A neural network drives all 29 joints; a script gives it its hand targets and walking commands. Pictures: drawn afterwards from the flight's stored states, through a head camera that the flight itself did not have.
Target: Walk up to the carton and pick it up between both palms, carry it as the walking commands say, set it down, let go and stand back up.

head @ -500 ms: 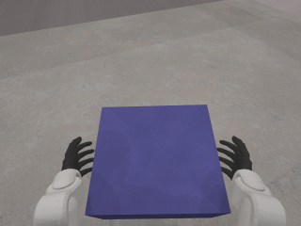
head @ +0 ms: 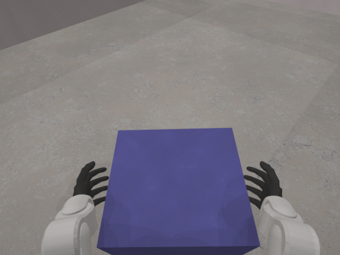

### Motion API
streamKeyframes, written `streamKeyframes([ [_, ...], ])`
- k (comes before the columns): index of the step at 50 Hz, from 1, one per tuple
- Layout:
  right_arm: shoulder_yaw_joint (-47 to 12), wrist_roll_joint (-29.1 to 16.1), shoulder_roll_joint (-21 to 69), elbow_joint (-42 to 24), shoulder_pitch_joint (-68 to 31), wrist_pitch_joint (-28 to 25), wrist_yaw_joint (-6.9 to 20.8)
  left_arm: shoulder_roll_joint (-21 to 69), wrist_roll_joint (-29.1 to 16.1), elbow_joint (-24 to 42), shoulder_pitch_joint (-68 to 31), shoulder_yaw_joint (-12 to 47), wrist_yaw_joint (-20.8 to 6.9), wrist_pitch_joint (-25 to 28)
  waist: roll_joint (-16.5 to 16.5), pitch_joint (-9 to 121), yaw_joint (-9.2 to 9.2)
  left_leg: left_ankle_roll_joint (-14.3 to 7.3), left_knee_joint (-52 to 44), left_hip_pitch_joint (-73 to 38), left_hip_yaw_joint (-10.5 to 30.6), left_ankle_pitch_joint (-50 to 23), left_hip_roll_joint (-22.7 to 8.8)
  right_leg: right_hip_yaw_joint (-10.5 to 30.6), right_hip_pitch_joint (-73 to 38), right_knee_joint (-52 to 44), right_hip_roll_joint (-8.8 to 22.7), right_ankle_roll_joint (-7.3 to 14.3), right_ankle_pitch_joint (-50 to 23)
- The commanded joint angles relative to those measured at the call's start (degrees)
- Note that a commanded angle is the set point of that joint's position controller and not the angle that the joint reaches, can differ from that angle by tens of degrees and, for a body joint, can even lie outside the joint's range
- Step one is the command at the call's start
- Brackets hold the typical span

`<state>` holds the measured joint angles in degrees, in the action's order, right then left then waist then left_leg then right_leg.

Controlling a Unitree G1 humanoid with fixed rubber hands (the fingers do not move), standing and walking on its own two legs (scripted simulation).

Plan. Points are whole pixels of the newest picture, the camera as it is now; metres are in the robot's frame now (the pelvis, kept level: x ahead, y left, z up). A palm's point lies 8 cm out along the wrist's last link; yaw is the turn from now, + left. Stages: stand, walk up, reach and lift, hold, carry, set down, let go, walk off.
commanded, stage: carry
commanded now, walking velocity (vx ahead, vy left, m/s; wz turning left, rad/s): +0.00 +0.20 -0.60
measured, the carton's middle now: (176, 190) +0.30 -0.01 +0.00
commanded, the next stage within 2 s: none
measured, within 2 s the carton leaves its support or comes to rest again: neither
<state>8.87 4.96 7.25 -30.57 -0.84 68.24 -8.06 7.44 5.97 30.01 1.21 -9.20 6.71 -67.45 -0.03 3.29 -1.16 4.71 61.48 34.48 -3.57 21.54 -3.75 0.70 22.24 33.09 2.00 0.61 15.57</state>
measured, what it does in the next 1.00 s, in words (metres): steps to the left, turning right: left foot, then right foot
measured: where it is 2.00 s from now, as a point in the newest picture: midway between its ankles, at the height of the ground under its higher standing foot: outside the picture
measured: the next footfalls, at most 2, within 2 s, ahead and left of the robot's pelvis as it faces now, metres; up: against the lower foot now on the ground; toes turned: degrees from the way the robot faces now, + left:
left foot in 0.20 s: +0.06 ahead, +0.20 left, +0.00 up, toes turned +0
right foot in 0.50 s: -0.01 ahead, +0.03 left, +0.00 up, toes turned -25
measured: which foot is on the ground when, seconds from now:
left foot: up 0.00-0.18, down 0.20-0.52, up 0.54-0.88, down 0.90-1.00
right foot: down 0.00-0.18, up 0.20-0.48, down 0.50-0.90, up 0.92-1.00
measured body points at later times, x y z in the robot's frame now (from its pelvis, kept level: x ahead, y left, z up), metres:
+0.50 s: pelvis -0.01 +0.12 -0.01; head -0.01 +0.11 +0.44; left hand +0.29 +0.22 +0.08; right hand +0.17 -0.14 +0.08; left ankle +0.02 +0.20 -0.73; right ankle -0.05 +0.04 -0.73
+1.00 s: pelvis +0.02 +0.24 -0.01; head +0.04 +0.25 +0.44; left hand +0.33 +0.27 +0.06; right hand +0.13 -0.05 +0.08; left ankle +0.09 +0.33 -0.73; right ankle -0.06 +0.12 -0.67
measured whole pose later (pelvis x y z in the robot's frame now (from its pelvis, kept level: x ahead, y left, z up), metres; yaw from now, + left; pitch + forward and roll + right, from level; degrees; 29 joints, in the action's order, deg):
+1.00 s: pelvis +0.02 +0.24 -0.01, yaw -35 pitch +5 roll +0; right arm 8.1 5.5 7.4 -30.2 0.4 66.3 -7.2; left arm 7.3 6.3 31.5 0.0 -9.4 7.7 -69.2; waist -3.3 4.3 1.7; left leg -0.6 33.9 21.9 -9.3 16.5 -4.5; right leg 0.6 34.9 60.9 2.5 -2.8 27.1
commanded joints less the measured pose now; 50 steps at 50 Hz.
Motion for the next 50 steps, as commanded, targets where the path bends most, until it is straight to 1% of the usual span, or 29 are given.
streamKeyframes([
  [1, -48.51, -25.15, 50.7, -6.74, -26.99, -1.44, 14.85, 47.22, -24.19, 9.58, -26.08, 45.04, -14.65, 1.02, -9.76, 15.68, 1.91, 0.23, -3.89, 2.39, 0.79, -0.39, 0.51, 13.71, -14.65, -8.78, 13.48, 6.63, -25.74],
  [6, -46.9, -23.01, 46.66, -5.62, -21.76, -0.73, 14.06, 43.48, -23.52, 9.12, -22.91, 45.45, -14.01, 0.37, -13.95, 15.73, 2.49, -0.44, -20.73, -8.11, -1.94, 0.22, 3.02, 13.78, -9.13, -7.74, 11.41, 5.59, -20.09],
  [7, -46.38, -22.62, 46.15, -5.2, -20.81, -0.61, 14.0, 43.11, -23.51, 9.03, -23.05, 45.77, -13.95, 0.22, -14.3, 16.13, 2.3, -0.57, -26.81, -12.69, -3.4, -0.36, 3.46, 13.48, -7.23, -6.27, 10.75, 4.96, -19.51],
  [8, -45.82, -22.19, 45.9, -4.77, -20.05, -0.52, 13.95, 42.81, -23.64, 8.93, -23.44, 46.19, -13.88, 0.07, -12.5, 17.01, 1.69, -0.99, -34.51, -19.52, -4.78, -2.56, 3.43, 12.03, -3.95, -3.6, 9.06, 3.88, -17.42],
  [9, -45.18, -21.77, 45.6, -4.0, -19.56, -0.39, 13.91, 42.48, -23.62, 8.63, -23.83, 46.5, -13.81, -0.14, -8.87, 17.71, 1.45, -1.79, -38.81, -27.06, -2.91, -3.94, -0.11, 9.84, 2.11, 0.14, 6.55, 2.39, -11.18],
  [10, -44.41, -21.12, 44.13, -3.11, -18.7, -0.17, 13.94, 42.37, -23.52, 8.1, -24.25, 46.74, -13.65, -0.53, 3.69, 16.88, 0.99, -4.38, -44.71, -33.27, 9.2, -8.54, -12.5, 3.94, 12.32, 12.76, 1.22, -0.01, 5.77],
  [11, -43.79, -21.8, 44.26, -3.4, -19.9, -0.54, 14.21, 42.7, -23.74, 8.86, -25.67, 47.66, -13.86, -0.93, 18.15, 15.14, 0.97, -11.38, -44.35, -30.23, 20.89, -16.91, -24.81, -2.75, 21.48, 23.8, -4.16, -2.23, 21.14],
  [12, -43.18, -21.63, 44.73, -3.86, -19.27, -0.67, 14.37, 43.61, -24.45, 8.04, -27.31, 48.74, -14.21, -1.24, 16.23, 14.63, 1.28, -13.71, -43.69, -25.26, 17.15, -20.3, -23.73, -2.25, 18.96, 32.3, 0.28, -2.53, 21.23],
  [14, -42.46, -21.39, 46.94, -4.53, -21.43, -1.08, 14.84, 46.83, -26.56, 9.24, -31.82, 50.58, -14.88, -1.1, 11.84, 11.06, 1.15, -12.12, -43.22, -21.04, 6.1, -17.71, -16.49, -2.22, 16.86, 35.98, 2.11, -2.93, 13.89],
  [16, -42.57, -21.95, 47.91, -5.83, -22.83, -1.58, 14.99, 47.86, -26.8, 10.06, -32.59, 50.55, -14.66, -0.74, 12.15, 11.54, 1.2, -10.9, -41.76, -22.81, -0.01, -18.48, -12.67, -3.94, 14.72, 32.05, 1.51, -3.36, 10.23],
  [18, -42.94, -22.31, 47.38, -6.72, -22.97, -1.59, 14.96, 47.42, -26.02, 9.67, -31.16, 49.63, -14.19, -0.61, 11.46, 13.52, 0.75, -11.39, -39.39, -25.59, -1.7, -22.27, -12.29, -5.37, 11.95, 26.24, 0.22, -3.28, 10.76],
  [22, -44.37, -22.37, 45.24, -5.83, -21.19, -0.45, 14.53, 44.65, -23.76, 5.97, -25.82, 46.24, -13.68, -1.44, 10.01, 15.7, 0.39, -12.69, -34.06, -26.74, -1.4, -26.24, -14.69, -7.49, 4.93, 11.97, -1.79, -1.65, 11.61],
  [24, -44.67, -22.23, 44.45, -4.48, -20.87, 0.27, 14.36, 44.17, -22.94, 3.54, -24.19, 44.85, -13.8, -2.12, 6.9, 15.84, 1.45, -9.84, -29.08, -24.98, -4.7, -23.83, -13.59, -9.35, -1.13, -1.92, -2.39, -1.25, 2.53],
  [25, -44.53, -22.22, 44.33, -3.39, -20.82, 0.51, 14.29, 44.04, -22.65, 2.41, -24.03, 44.17, -13.93, -2.39, 3.33, 15.17, 1.81, -6.51, -24.1, -20.26, -7.29, -18.09, -11.6, -5.35, -7.11, -9.59, 1.29, -0.86, -3.17],
  [26, -44.5, -22.2, 44.55, -2.99, -21.85, 0.66, 14.16, 43.73, -22.4, 1.36, -23.19, 43.44, -14.09, -2.5, -4.97, 13.68, 2.16, -2.62, -17.69, -6.63, -6.53, -4.14, -8.58, 10.22, -16.92, -11.27, 11.42, 0.75, -15.52],
  [27, -47.21, -22.83, 43.99, -6.22, -24.35, 1.1, 14.36, 42.99, -22.27, 0.94, -21.51, 42.25, -14.2, -1.9, -22.56, 11.57, 2.5, 0.68, -8.83, 7.21, -7.44, 12.99, -0.38, 32.15, -20.94, -11.24, 25.07, 9.55, -37.99],
  [28, -46.77, -22.91, 46.11, -4.74, -25.65, 0.79, 14.45, 44.3, -23.19, 2.53, -23.44, 43.88, -14.42, -1.66, -14.26, 11.53, 1.91, 0.79, -0.24, 8.29, 0.4, 12.52, -2.56, 28.36, -20.63, -9.22, 23.82, 10.99, -43.96],
  [30, -48.75, -24.69, 49.13, -5.34, -29.12, -0.03, 15.12, 46.1, -23.06, 4.02, -25.29, 43.64, -14.93, -0.65, -8.39, 12.24, 1.56, -0.01, 3.72, 8.46, 3.83, 5.81, -2.91, 20.63, -19.64, -9.59, 19.49, 8.8, -33.13],
  [32, -48.9, -25.69, 52.24, -5.92, -29.71, -1.06, 15.72, 48.97, -23.43, 6.51, -27.4, 44.31, -15.05, 0.46, -8.19, 13.45, 1.42, 0.28, 3.4, 6.34, 2.8, 0.21, -2.35, 14.64, -18.4, -8.5, 15.04, 6.93, -31.35],
  [33, -48.66, -25.81, 52.71, -6.23, -29.42, -1.43, 15.67, 49.28, -23.72, 7.6, -27.84, 44.62, -15.05, 0.85, -8.15, 14.24, 1.46, 0.36, 2.08, 5.18, 2.2, -0.4, -1.51, 13.68, -17.8, -8.27, 14.29, 6.53, -30.91],
  [39, -47.77, -23.97, 49.37, -6.17, -23.87, -1.33, 14.56, 45.29, -23.24, 8.99, -23.77, 45.18, -14.39, 0.74, -12.31, 15.97, 2.08, -0.29, -11.8, -2.59, -0.24, 0.93, 1.96, 14.35, -13.39, -8.92, 12.52, 6.05, -22.71],
  [42, -46.47, -22.82, 47.48, -5.41, -21.55, -0.89, 14.29, 43.99, -23.15, 8.69, -23.65, 45.8, -14.23, 0.25, -14.36, 15.67, 2.17, -0.68, -25.68, -12.05, -2.98, 0.83, 3.4, 13.95, -8.32, -6.74, 10.77, 4.61, -20.1],
  [43, -45.94, -22.39, 47.19, -5.02, -20.69, -0.77, 14.24, 43.74, -23.29, 8.54, -24.01, 46.23, -14.14, 0.1, -13.1, 16.36, 1.62, -0.94, -33.48, -18.19, -4.6, -1.84, 3.55, 12.84, -5.7, -4.13, 9.34, 3.7, -18.89],
  [44, -45.29, -21.96, 46.89, -4.39, -20.14, -0.62, 14.19, 43.48, -23.32, 8.21, -24.24, 46.55, -14.06, -0.09, -9.58, 17.11, 1.47, -1.65, -38.63, -25.35, -3.44, -3.05, 0.96, 11.02, -0.36, -0.67, 6.89, 2.48, -13.38],
  [45, -44.63, -21.34, 45.83, -3.61, -19.4, -0.41, 14.2, 43.5, -23.31, 7.77, -24.84, 46.86, -13.92, -0.39, 1.89, 16.61, 0.97, -4.06, -44.8, -31.96, 7.21, -5.78, -10.36, 5.36, 9.05, 10.97, 2.03, 0.37, 2.77],
  [46, -44.01, -21.75, 45.4, -3.53, -20.16, -0.62, 14.45, 43.63, -23.09, 8.02, -25.82, 47.42, -14.01, -0.82, 17.18, 14.11, 0.88, -10.69, -45.95, -30.14, 20.81, -12.19, -23.77, -2.19, 20.87, 23.59, -5.34, -2.49, 19.33],
  [47, -43.42, -21.56, 46.04, -4.05, -19.68, -0.84, 14.61, 44.42, -23.96, 7.3, -27.93, 48.42, -14.37, -1.15, 16.53, 13.87, 1.29, -13.7, -44.61, -25.01, 17.72, -16.53, -24.16, -2.05, 18.37, 32.69, -0.25, -3.0, 20.53],
  [48, -42.68, -21.43, 46.98, -4.19, -20.3, -0.91, 14.89, 46.15, -25.31, 8.07, -30.48, 50.02, -14.87, -1.2, 13.1, 11.78, 1.09, -13.26, -44.08, -21.36, 12.25, -16.2, -20.18, -1.54, 17.11, 36.46, 1.02, -2.96, 17.0],
  [50, -42.53, -22.07, 48.9, -5.63, -23.3, -1.58, 15.29, 48.58, -26.44, 9.47, -33.5, 50.68, -14.99, -0.87, 11.55, 10.14, 1.26, -10.89, -43.49, -21.07, 2.43, -14.24, -14.31, -2.47, 15.97, 35.65, 1.97, -3.71, 9.52],
])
